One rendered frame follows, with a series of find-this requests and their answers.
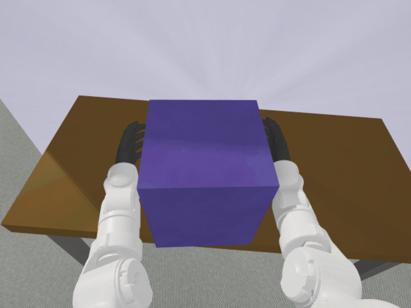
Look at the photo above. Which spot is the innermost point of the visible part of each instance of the table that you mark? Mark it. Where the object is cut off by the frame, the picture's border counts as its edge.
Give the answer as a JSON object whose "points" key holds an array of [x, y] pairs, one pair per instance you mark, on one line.
{"points": [[355, 178]]}

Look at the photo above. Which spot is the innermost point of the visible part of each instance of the left robot hand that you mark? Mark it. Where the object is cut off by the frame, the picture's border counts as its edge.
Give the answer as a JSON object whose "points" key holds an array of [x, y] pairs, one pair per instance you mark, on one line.
{"points": [[128, 147]]}

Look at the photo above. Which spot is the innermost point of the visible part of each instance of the right robot upper arm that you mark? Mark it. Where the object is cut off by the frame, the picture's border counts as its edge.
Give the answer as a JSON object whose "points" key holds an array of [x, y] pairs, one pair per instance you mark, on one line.
{"points": [[316, 279]]}

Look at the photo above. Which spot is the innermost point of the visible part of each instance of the left robot upper arm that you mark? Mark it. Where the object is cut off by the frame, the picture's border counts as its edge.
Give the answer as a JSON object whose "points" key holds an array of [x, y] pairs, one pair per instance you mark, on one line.
{"points": [[120, 284]]}

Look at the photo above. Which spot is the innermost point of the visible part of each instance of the right robot forearm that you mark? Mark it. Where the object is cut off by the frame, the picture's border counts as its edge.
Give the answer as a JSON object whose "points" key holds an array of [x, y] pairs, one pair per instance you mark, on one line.
{"points": [[294, 216]]}

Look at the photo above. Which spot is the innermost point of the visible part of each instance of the right robot hand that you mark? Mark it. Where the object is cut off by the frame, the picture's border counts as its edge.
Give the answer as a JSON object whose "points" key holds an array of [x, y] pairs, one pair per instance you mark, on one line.
{"points": [[276, 140]]}

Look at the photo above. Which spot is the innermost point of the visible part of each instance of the left robot forearm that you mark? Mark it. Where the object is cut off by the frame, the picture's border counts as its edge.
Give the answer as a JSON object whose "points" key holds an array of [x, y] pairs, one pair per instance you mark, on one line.
{"points": [[120, 220]]}

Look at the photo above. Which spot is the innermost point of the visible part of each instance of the carton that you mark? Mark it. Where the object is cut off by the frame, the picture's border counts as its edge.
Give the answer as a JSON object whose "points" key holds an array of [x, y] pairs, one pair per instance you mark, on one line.
{"points": [[206, 177]]}

